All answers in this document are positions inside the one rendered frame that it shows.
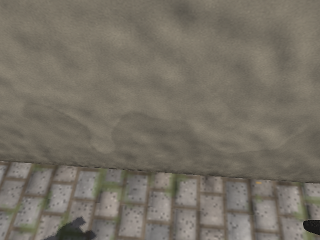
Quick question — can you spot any right robot hand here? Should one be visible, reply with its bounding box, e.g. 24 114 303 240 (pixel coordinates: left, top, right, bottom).
303 220 320 235

